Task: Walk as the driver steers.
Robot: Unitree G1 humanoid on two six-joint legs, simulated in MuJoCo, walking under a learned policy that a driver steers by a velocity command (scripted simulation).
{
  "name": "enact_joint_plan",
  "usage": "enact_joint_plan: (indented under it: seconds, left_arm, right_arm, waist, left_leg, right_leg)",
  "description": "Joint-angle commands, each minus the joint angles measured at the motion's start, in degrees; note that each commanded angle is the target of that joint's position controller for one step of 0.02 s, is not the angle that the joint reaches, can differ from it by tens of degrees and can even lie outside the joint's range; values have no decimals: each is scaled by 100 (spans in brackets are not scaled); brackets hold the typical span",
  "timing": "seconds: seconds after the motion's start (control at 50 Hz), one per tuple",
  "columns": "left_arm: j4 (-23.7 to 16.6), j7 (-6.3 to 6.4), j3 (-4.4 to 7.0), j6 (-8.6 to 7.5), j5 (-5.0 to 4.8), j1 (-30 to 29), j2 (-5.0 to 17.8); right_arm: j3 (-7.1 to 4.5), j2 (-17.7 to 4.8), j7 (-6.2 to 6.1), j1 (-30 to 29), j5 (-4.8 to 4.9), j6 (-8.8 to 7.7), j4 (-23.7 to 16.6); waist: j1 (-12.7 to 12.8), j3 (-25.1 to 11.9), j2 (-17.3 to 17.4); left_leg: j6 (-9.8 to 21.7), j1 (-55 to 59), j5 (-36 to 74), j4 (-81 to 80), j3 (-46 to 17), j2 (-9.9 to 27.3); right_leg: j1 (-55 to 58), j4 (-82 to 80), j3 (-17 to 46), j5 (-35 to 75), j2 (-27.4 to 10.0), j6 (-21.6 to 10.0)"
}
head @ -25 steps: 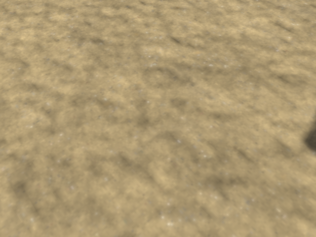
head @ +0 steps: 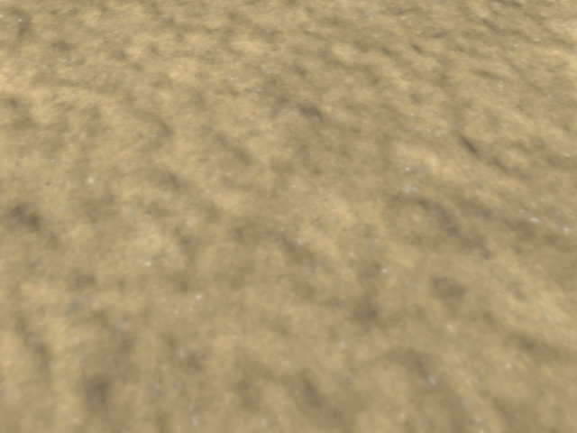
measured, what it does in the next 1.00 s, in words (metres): walks ahead, turning left: right foot, then left foot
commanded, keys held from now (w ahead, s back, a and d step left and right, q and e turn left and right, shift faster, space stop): w+q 1.00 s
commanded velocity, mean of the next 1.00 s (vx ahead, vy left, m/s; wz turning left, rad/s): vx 0.50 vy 0.00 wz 0.58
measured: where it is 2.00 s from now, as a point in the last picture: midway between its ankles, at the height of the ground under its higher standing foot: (161, 255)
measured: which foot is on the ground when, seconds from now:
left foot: down 0.00-0.40, up 0.42-0.88, down 0.90-1.00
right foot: up 0.00-0.36, down 0.38-0.92, up 0.94-1.00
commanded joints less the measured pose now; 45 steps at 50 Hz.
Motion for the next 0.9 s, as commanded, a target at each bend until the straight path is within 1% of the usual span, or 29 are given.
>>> enact_joint_plan:
  seconds: [0.02,0.04,0.06,0.1,0.14,0.18,0.22,0.28,0.32,0.34,0.36,0.38,0.4,0.42,0.44,0.46,0.48,0.5,0.52,0.56,0.62,0.66,0.72,0.76,0.8,0.84,0.86,0.88,0.9]
  left_arm:
    - [-845,-64,94,-438,-29,-612,712]
    - [-817,-34,148,-396,93,-567,782]
    - [-812,-39,167,-322,124,-452,774]
    - [-791,-22,137,-196,166,-303,625]
    - [-893,4,73,-135,183,-605,475]
    - [-986,-5,5,-144,179,-1071,331]
    - [-1058,-50,-19,-183,123,-1487,305]
    - [-1147,-124,43,-251,35,-1761,493]
    - [-1135,-163,121,-304,18,-1651,658]
    - [-1089,-166,163,-333,11,-1448,719]
    - [-970,-148,227,-360,25,-1018,792]
    - [-886,-110,312,-394,113,-394,988]
    - [-818,-66,420,-385,248,323,1446]
    - [-625,-122,453,-301,149,661,1453]
    - [-735,-118,322,-275,75,373,957]
    - [-765,-87,258,-219,85,130,758]
    - [-748,-78,206,-190,121,-108,642]
    - [-708,-63,162,-186,144,-251,516]
    - [-673,-54,145,-197,158,-321,475]
    - [-569,-55,164,-241,112,-319,490]
    - [-399,-46,244,-260,126,-244,710]
    - [-323,-36,263,-228,123,-259,789]
    - [-196,-10,281,-165,85,-151,908]
    - [-87,-6,306,-115,39,19,1005]
    - [-2,-14,341,-52,-24,111,1109]
    - [20,5,391,15,-84,76,1269]
    - [17,28,422,53,-116,57,1366]
    - [2,47,427,96,-143,-15,1394]
    - [-28,73,360,92,-105,14,1237]
  right_arm:
    - [-254,-824,-83,954,21,-64,-175]
    - [-194,-646,-105,679,-15,-65,-266]
    - [-168,-599,-126,549,-73,-57,-358]
    - [-195,-688,-180,487,-61,-69,-376]
    - [-242,-854,-255,574,-45,-64,-340]
    - [-264,-914,-312,701,1,-24,-285]
    - [-271,-930,-344,906,16,30,-229]
    - [-273,-914,-361,1160,54,90,-135]
    - [-274,-883,-378,1154,42,111,-138]
    - [-280,-873,-379,1079,27,121,-163]
    - [-248,-764,-373,997,13,127,-201]
    - [-149,-488,-349,995,-23,105,-264]
    - [-26,-93,-341,1498,-6,70,-397]
    - [8,-232,-343,1802,93,35,-500]
    - [-123,-771,-347,1517,124,52,-396]
    - [-166,-892,-344,1010,67,86,-478]
    - [-171,-827,-334,774,6,100,-544]
    - [-193,-754,-311,690,-8,116,-582]
    - [-186,-648,-280,746,31,144,-591]
    - [-149,-435,-255,739,54,206,-622]
    - [-105,-318,-245,447,8,234,-746]
    - [-83,-281,-196,264,14,211,-769]
    - [-26,-167,-85,-278,14,147,-876]
    - [-5,-132,-14,-593,27,134,-985]
    - [-23,-183,46,-771,41,138,-1097]
    - [-107,-350,74,-644,8,161,-1144]
    - [-186,-491,65,-340,-12,187,-1099]
    - [-319,-704,39,386,-6,210,-925]
    - [-512,-1042,-50,1398,16,255,-650]
  waist:
    - [-401,-927,-158]
    - [-194,-678,-112]
    - [-37,-603,49]
    - [85,-541,142]
    - [27,-413,170]
    - [-164,-378,303]
    - [-381,-412,417]
    - [-472,-433,502]
    - [-350,-439,611]
    - [-213,-450,697]
    - [37,-579,706]
    - [342,-1094,501]
    - [352,-1976,-643]
    - [271,-2250,-2057]
    - [390,-1486,-1242]
    - [432,-913,-795]
    - [335,-540,-540]
    - [220,-355,-605]
    - [126,-279,-736]
    - [78,-236,-762]
    - [98,-182,-515]
    - [144,-177,-456]
    - [351,-34,-401]
    - [456,72,-376]
    - [451,151,-403]
    - [248,-17,-533]
    - [31,-254,-638]
    - [-413,-639,-585]
    - [-910,-1141,-366]
  left_leg:
    - [1222,3266,338,-1854,-3054,1722]
    - [1147,2590,913,-1973,-2644,1532]
    - [1141,2145,1212,-2103,-2474,1405]
    - [1163,1613,1737,-2228,-2128,1276]
    - [1067,1218,1896,-2272,-1770,1086]
    - [821,1024,1552,-2179,-1505,814]
    - [665,1014,1093,-2075,-1553,747]
    - [568,1426,566,-1746,-2064,956]
    - [470,1743,400,-1408,-2468,1127]
    - [407,1786,439,-1215,-2597,1155]
    - [283,1718,570,-868,-2565,1011]
    - [89,1415,545,108,-2283,710]
    - [-298,-37,-797,1993,-1546,14]
    - [-468,-1411,-2399,3345,-1184,-45]
    - [-520,-1854,-1957,3896,-1307,302]
    - [-548,-1892,-1496,3999,-1080,484]
    - [-567,-1741,-1144,3802,-999,652]
    - [-573,-1572,-905,3562,-1003,819]
    - [-579,-1338,-776,3418,-944,927]
    - [-626,-1282,-627,3182,-819,997]
    - [-735,-1553,-142,2554,-804,1065]
    - [-745,-1530,416,1960,-715,1065]
    - [-671,-1257,1126,967,-402,980]
    - [-583,-1159,1158,529,-222,925]
    - [-440,-1100,878,233,-87,854]
    - [-209,-634,311,65,187,571]
    - [-71,-148,21,42,351,351]
    - [118,811,111,-222,464,101]
    - [351,2439,408,-459,216,29]
  right_leg:
    - [-3176,709,704,477,-317,-101]
    - [-2779,305,678,689,-462,-39]
    - [-2452,144,674,818,-514,33]
    - [-2239,-338,528,967,-531,232]
    - [-2176,-1098,392,1481,-447,404]
    - [-1907,-2103,344,2379,-279,465]
    - [-1598,-2892,313,3052,-55,486]
    - [-1457,-3470,507,3075,60,404]
    - [-1311,-3663,626,2697,50,243]
    - [-1072,-3736,604,2479,46,129]
    - [-493,-3947,511,2462,51,-21]
    - [605,-3907,833,2319,-383,-293]
    - [2610,-4029,2601,1594,-1659,-961]
    - [3208,-4669,4771,-36,-2416,-1500]
    - [2642,-4885,4390,-846,-2244,-1318]
    - [1979,-4893,3479,-368,-2012,-1100]
    - [1339,-4994,2776,412,-1760,-1021]
    - [943,-5113,2271,972,-1567,-975]
    - [658,-5250,1869,1298,-1426,-934]
    - [498,-5462,1334,1792,-1371,-1007]
    - [654,-5619,797,2500,-1475,-1137]
    - [804,-5625,361,2854,-1412,-1077]
    - [904,-5614,-210,3060,-1316,-930]
    - [1119,-5586,-405,3130,-1389,-871]
    - [1439,-5440,-551,3536,-1512,-799]
    - [1698,-4876,-777,5190,-1549,-688]
    - [1761,-4312,-888,6198,-1531,-628]
    - [1580,-3326,-1044,6718,-1414,-519]
    - [671,-1932,-1137,6094,-1207,-313]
